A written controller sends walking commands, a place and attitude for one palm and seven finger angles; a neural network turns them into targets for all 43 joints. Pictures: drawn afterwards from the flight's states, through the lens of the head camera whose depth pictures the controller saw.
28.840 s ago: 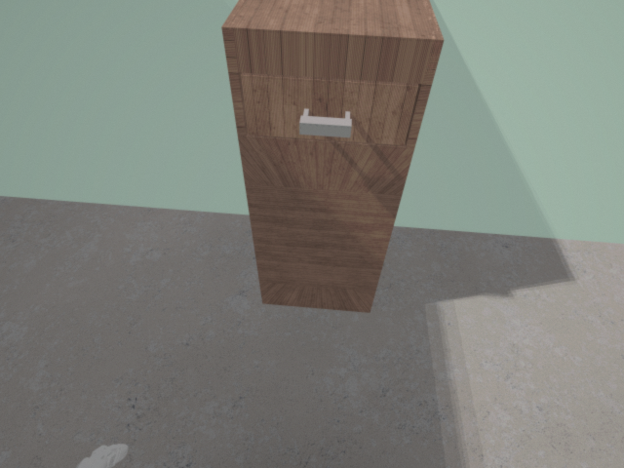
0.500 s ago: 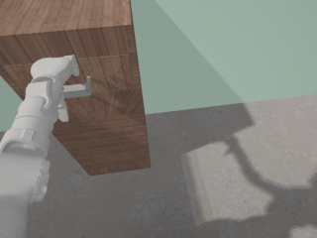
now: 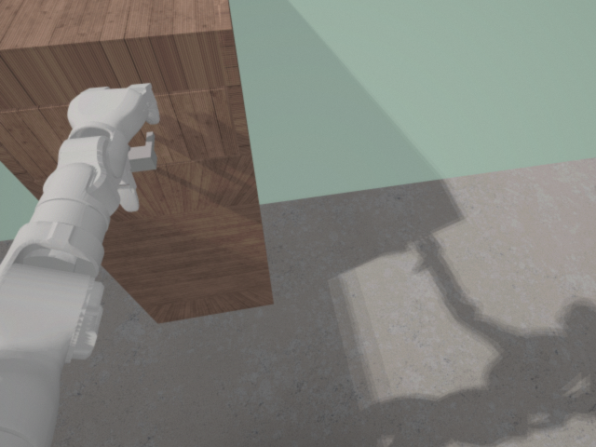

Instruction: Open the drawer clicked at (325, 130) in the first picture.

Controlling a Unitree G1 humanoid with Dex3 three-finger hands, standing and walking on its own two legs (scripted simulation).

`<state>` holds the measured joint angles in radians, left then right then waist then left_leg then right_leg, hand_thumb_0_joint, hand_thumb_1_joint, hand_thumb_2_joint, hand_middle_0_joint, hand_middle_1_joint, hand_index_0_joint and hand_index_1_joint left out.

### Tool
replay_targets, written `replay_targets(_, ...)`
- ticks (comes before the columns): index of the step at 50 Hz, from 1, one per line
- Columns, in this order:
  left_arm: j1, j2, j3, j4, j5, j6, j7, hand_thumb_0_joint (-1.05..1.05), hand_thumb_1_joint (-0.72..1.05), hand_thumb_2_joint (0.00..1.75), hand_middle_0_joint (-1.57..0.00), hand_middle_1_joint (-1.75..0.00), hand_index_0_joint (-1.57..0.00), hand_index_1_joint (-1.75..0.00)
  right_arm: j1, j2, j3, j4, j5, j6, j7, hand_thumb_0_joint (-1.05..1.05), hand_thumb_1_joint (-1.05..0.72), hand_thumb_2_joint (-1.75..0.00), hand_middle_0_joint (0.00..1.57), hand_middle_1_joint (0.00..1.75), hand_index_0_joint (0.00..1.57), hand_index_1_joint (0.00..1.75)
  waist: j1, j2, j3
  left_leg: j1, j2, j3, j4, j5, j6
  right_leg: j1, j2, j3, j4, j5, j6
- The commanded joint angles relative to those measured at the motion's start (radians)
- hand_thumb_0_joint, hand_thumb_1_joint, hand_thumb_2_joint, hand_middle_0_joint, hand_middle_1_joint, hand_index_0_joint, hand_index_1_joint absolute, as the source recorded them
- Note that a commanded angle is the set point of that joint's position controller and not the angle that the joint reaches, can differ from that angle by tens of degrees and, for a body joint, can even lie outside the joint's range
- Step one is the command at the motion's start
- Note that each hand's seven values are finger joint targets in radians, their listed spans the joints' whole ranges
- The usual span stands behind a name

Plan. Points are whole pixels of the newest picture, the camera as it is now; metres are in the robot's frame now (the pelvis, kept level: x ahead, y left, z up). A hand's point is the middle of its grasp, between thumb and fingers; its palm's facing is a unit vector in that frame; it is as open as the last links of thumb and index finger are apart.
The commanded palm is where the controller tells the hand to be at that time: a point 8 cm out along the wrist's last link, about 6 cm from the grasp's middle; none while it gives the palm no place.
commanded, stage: re-aim the fingers above the handle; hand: left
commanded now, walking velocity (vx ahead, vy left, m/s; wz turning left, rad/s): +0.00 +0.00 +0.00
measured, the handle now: (121, 151) +0.56 +0.25 +0.06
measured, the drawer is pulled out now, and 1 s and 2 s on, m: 0.00 0.00 0.00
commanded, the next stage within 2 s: lower the fingers behind the handle in 1.62 s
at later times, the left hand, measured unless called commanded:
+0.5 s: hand (115, 158) +0.49 +0.23 +0.11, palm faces -0.12 +0.01 -0.99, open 13.8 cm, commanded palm +0.49 +0.23 +0.17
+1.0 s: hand (107, 139) +0.51 +0.24 +0.12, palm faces -0.08 +0.03 -1.00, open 13.6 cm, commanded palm +0.49 +0.24 +0.17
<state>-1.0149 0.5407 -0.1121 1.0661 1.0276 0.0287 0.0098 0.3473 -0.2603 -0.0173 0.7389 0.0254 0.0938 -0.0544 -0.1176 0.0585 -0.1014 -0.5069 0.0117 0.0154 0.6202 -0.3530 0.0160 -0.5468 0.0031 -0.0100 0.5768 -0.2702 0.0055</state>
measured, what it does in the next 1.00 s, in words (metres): stands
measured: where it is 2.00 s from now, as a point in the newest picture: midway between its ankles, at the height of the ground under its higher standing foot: outside the picture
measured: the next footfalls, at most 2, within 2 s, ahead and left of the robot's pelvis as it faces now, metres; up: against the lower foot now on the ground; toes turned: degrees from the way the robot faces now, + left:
none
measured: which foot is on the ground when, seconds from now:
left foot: down 0.00-1.00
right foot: down 0.00-1.00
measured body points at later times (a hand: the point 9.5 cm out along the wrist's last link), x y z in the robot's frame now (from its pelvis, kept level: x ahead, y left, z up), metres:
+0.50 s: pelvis +0.01 +0.00 +0.00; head +0.07 +0.00 +0.45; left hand +0.49 +0.22 +0.16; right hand +0.06 -0.28 -0.13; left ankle -0.04 +0.11 -0.73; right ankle +0.00 -0.13 -0.73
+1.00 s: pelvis +0.00 -0.01 +0.00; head +0.08 -0.03 +0.44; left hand +0.51 +0.23 +0.18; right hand +0.01 -0.27 -0.14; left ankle -0.04 +0.11 -0.73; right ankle +0.00 -0.13 -0.73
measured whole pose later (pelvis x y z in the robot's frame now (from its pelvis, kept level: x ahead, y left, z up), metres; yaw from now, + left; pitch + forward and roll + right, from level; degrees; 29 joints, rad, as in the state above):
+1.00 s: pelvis +0.00 -0.01 +0.00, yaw -2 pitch +14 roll +0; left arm -1.00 0.63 0.01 1.12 1.09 0.05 0.06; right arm 0.35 -0.26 0.01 0.70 0.04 0.11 -0.07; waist -0.13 0.07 -0.09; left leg -0.49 0.03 0.05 0.59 -0.34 0.00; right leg -0.56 0.03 0.03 0.57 -0.26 0.00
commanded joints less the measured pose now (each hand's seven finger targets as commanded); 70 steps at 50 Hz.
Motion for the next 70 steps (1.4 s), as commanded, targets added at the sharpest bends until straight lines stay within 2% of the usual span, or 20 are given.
replay_targets(1, -0.447, 0.346, 0.172, -0.239, 0.036, -0.11, 0.076, 0.0, -0.5, 0.3, -0.3, -1.2, -0.3, -1.2, 0.083, -0.155, -0.052, -0.1, -0.013, -0.039, -0.021, 0.0, -0.9, -0.9, 0.2, 0.3, 0.2, 0.3, 0.026, -0.011, -0.357, 0.117, -0.023, 0.0, -0.035, 0.371, 0.025, 0.188, 0.035, -0.008, -0.007, 0.286, -0.032)
replay_targets(3, -0.433, 0.462, 0.279, -0.277, 0.059, -0.121, 0.143, 0.0, -0.5, 0.3, -0.3, -1.2, -0.3, -1.2, 0.078, -0.153, -0.052, -0.11, -0.022, -0.041, -0.015, 0.0, -0.9, -0.9, 0.2, 0.3, 0.2, 0.3, 0.073, 0.017, -0.425, 0.093, -0.025, 0.004, -0.024, 0.437, 0.018, 0.247, 0.036, -0.005, 0.021, 0.337, -0.037)
replay_targets(6, -0.404, 0.481, 0.299, -0.286, 0.083, -0.071, 0.235, 0.0, -0.5, 0.3, -0.3, -1.2, -0.3, -1.2, 0.065, -0.141, -0.051, -0.12, -0.024, -0.048, 0.003, 0.0, -0.9, -0.9, 0.2, 0.3, 0.2, 0.3, 0.091, 0.042, -0.479, 0.078, -0.024, 0.021, -0.013, 0.488, 0.006, 0.285, 0.035, -0.008, 0.044, 0.395, -0.031)
replay_targets(11, -0.383, 0.441, 0.255, -0.25, 0.081, 0.047, 0.258, 0.0, -0.5, 0.3, -0.3, -1.2, -0.3, -1.2, 0.065, -0.158, -0.062, -0.107, -0.014, -0.042, 0.02, 0.0, -0.9, -0.9, 0.2, 0.3, 0.2, 0.3, 0.069, 0.009, -0.541, 0.125, -0.015, 0.04, -0.019, 0.531, 0.009, 0.326, 0.035, -0.009, 0.027, 0.454, -0.019)
replay_targets(13, -0.388, 0.369, 0.197, -0.249, 0.062, 0.076, 0.217, 0.0, -0.5, 0.3, -0.3, -1.2, -0.3, -1.2, 0.075, -0.163, -0.072, -0.105, -0.007, -0.039, 0.017, 0.0, -0.9, -0.9, 0.2, 0.3, 0.2, 0.3, 0.036, -0.024, -0.546, 0.165, -0.011, 0.036, -0.021, 0.559, 0.018, 0.328, 0.036, -0.013, 0.006, 0.478, -0.015)
replay_targets(18, -0.439, 0.103, -0.056, -0.315, -0.002, 0.056, 0.049, 0.0, -0.5, 0.3, -0.3, -1.2, -0.3, -1.2, 0.07, -0.169, -0.081, -0.094, 0.006, -0.04, -0.004, 0.0, -0.9, -0.9, 0.2, 0.3, 0.2, 0.3, -0.051, -0.03, -0.387, 0.28, -0.006, 0.009, -0.033, 0.513, 0.033, 0.176, 0.039, -0.022, -0.063, 0.372, -0.01)
replay_targets(20, -0.43, 0.063, -0.086, -0.337, -0.016, 0.012, 0.003, 0.0, -0.5, 0.3, -0.3, -1.2, -0.3, -1.2, 0.061, -0.164, -0.08, -0.082, 0.001, -0.042, -0.014, 0.0, -0.9, -0.9, 0.2, 0.3, 0.2, 0.3, -0.05, -0.007, -0.324, 0.31, -0.008, -0.009, -0.033, 0.505, 0.032, 0.115, 0.042, -0.027, -0.069, 0.319, -0.015)
replay_targets(24, -0.494, 0.118, -0.027, -0.367, -0.025, -0.089, 0.0, 0.0, -0.5, 0.3, -0.3, -1.2, -0.3, -1.2, 0.062, -0.149, -0.067, -0.074, -0.012, -0.044, -0.018, 0.0, -0.9, -0.9, 0.2, 0.3, 0.2, 0.3, -0.033, 0.066, -0.301, 0.291, -0.019, -0.021, -0.028, 0.484, 0.017, 0.089, 0.039, -0.029, -0.046, 0.283, -0.033)
replay_targets(27, -0.502, 0.293, 0.141, -0.317, 0.007, -0.116, 0.086, 0.0, -0.5, 0.3, -0.3, -1.2, -0.3, -1.2, 0.062, -0.148, -0.052, -0.083, -0.016, -0.042, -0.012, 0.0, -0.9, -0.9, 0.2, 0.3, 0.2, 0.3, 0.011, 0.054, -0.333, 0.199, -0.027, -0.017, -0.022, 0.467, 0.007, 0.138, 0.038, -0.027, -0.004, 0.303, -0.041)
replay_targets(28, -0.511, 0.423, 0.248, -0.305, 0.024, -0.114, 0.128, 0.0, -0.5, 0.3, -0.3, -1.2, -0.3, -1.2, 0.061, -0.155, -0.051, -0.083, -0.021, -0.039, -0.013, 0.0, -0.9, -0.9, 0.2, 0.3, 0.2, 0.3, 0.04, 0.045, -0.37, 0.157, -0.029, -0.013, -0.019, 0.475, 0.005, 0.184, 0.036, -0.022, 0.008, 0.323, -0.042)
replay_targets(31, -0.513, 0.464, 0.26, -0.247, 0.078, -0.047, 0.232, 0.0, -0.5, 0.3, -0.3, -1.2, -0.3, -1.2, 0.042, -0.134, -0.035, -0.1, -0.023, -0.04, -0.004, 0.0, -0.9, -0.9, 0.2, 0.3, 0.2, 0.3, 0.06, 0.056, -0.429, 0.091, -0.034, 0.005, -0.007, 0.501, -0.005, 0.237, 0.033, -0.02, 0.042, 0.381, -0.036)
replay_targets(35, -0.469, 0.458, 0.237, -0.177, 0.099, 0.063, 0.244, 0.0, -0.5, 0.3, -0.3, -1.2, -0.3, -1.2, 0.05, -0.147, -0.043, -0.113, -0.021, -0.031, 0.013, 0.0, -0.9, -0.9, 0.2, 0.3, 0.2, 0.3, 0.063, 0.027, -0.567, 0.118, -0.021, 0.028, 0.004, 0.572, -0.002, 0.323, 0.029, -0.011, 0.054, 0.479, -0.023)
replay_targets(42, -0.412, 0.464, 0.209, -0.085, 0.064, 0.111, 0.144, 0.0, -0.5, 0.3, -0.3, -1.2, -0.3, -1.2, 0.032, -0.167, -0.03, -0.115, -0.001, 0.002, -0.013, 0.0, -0.9, -0.9, 0.2, 0.3, 0.2, 0.3, 0.039, -0.113, -0.416, 0.038, -0.024, 0.049, -0.055, 0.389, 0.019, 0.352, 0.019, 0.001, -0.014, 0.428, 0.0)
replay_targets(46, -0.34, 0.459, 0.198, -0.078, 0.066, 0.053, 0.086, 0.0, -0.5, 0.3, -0.3, -1.2, -0.3, -1.2, 0.044, -0.17, -0.033, -0.128, 0.006, -0.006, -0.03, 0.0, -0.9, -0.9, 0.2, 0.3, 0.2, 0.3, 0.041, -0.139, -0.366, 0.023, -0.024, 0.052, -0.072, 0.33, 0.026, 0.351, 0.016, 0.01, -0.038, 0.387, 0.001)
replay_targets(50, -0.334, 0.421, 0.17, -0.149, 0.063, -0.037, 0.049, 0.0, -0.5, 0.3, -0.3, -1.2, -0.3, -1.2, 0.071, -0.173, -0.049, -0.132, 0.01, -0.024, -0.037, 0.0, -0.9, -0.9, 0.2, 0.3, 0.2, 0.3, 0.024, -0.08, -0.365, 0.063, -0.02, 0.048, -0.061, 0.316, 0.031, 0.3, 0.02, 0.019, -0.048, 0.359, -0.006)
replay_targets(53, -0.439, 0.298, 0.074, -0.252, 0.049, -0.11, 0.045, 0.0, -0.5, 0.3, -0.3, -1.2, -0.3, -1.2, 0.1, -0.165, -0.066, -0.116, 0.004, -0.043, -0.035, 0.0, -0.9, -0.9, 0.2, 0.3, 0.2, 0.3, -0.025, -0.022, -0.357, 0.133, -0.017, 0.032, -0.042, 0.325, 0.033, 0.204, 0.025, 0.015, -0.055, 0.313, -0.012)
replay_targets(55, -0.461, 0.345, 0.125, -0.311, 0.03, -0.151, 0.064, 0.0, -0.5, 0.3, -0.3, -1.2, -0.3, -1.2, 0.114, -0.168, -0.077, -0.102, 0.003, -0.051, -0.035, 0.0, -0.9, -0.9, 0.2, 0.3, 0.2, 0.3, -0.018, 0.032, -0.391, 0.169, -0.021, 0.022, -0.025, 0.338, 0.033, 0.18, 0.032, 0.018, -0.046, 0.297, -0.019)
replay_targets(59, -0.581, 0.325, 0.122, -0.366, 0.019, -0.178, 0.125, 0.0, -0.5, 0.3, -0.3, -1.2, -0.3, -1.2, 0.135, -0.16, -0.083, -0.068, -0.008, -0.065, -0.026, 0.0, -0.9, -0.9, 0.2, 0.3, 0.2, 0.3, -0.035, 0.117, -0.449, 0.223, -0.025, 0.004, 0.004, 0.41, 0.023, 0.126, 0.038, 0.007, -0.024, 0.297, -0.025)
replay_targets(65, -0.592, 0.347, 0.148, -0.203, 0.055, -0.045, 0.223, 0.0, -0.5, 0.3, -0.3, -1.2, -0.3, -1.2, 0.135, -0.166, -0.068, -0.047, -0.014, -0.062, 0.007, 0.0, -0.9, -0.9, 0.2, 0.3, 0.2, 0.3, -0.02, 0.107, -0.439, 0.17, -0.02, -0.003, 0.0, 0.462, 0.002, 0.12, 0.046, -0.027, 0.008, 0.306, -0.032)
replay_targets(70, -0.519, 0.363, 0.148, -0.085, 0.068, 0.062, 0.167, 0.0, -0.5, 0.3, -0.3, -1.2, -0.3, -1.2, 0.121, -0.176, -0.058, -0.068, -0.01, -0.04, 0.015, 0.0, -0.9, -0.9, 0.2, 0.3, 0.2, 0.3, -0.003, 0.023, -0.45, 0.134, -0.011, 0.011, -0.01, 0.482, 0.008, 0.189, 0.04, -0.026, 0.009, 0.364, -0.024)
